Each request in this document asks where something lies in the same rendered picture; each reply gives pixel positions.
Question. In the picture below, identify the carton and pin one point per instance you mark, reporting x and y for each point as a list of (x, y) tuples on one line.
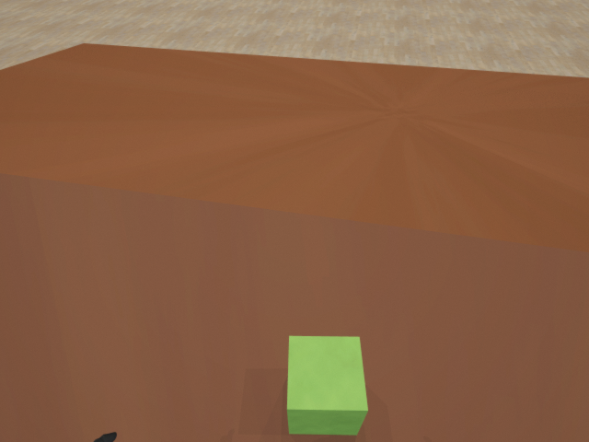
[(326, 390)]

